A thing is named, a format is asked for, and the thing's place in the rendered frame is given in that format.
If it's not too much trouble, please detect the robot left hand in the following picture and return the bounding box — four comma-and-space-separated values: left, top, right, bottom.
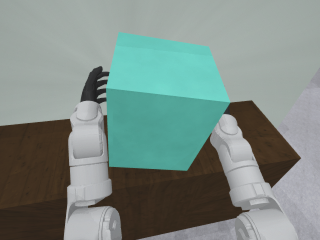
80, 66, 110, 104

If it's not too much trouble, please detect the pedestal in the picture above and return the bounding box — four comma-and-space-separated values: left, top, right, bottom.
0, 100, 301, 240

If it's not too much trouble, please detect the robot right hand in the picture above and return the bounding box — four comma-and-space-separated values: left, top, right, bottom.
223, 105, 231, 115

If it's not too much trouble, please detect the right robot forearm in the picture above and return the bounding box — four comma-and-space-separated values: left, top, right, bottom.
210, 114, 299, 240

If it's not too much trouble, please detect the left robot forearm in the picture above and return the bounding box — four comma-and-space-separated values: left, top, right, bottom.
64, 100, 112, 240

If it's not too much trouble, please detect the right robot upper arm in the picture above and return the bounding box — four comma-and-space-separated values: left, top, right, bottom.
235, 208, 298, 240

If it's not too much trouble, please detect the left robot upper arm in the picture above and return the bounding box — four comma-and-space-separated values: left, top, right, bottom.
64, 206, 122, 240

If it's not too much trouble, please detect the carton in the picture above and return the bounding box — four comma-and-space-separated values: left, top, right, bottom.
106, 32, 231, 171

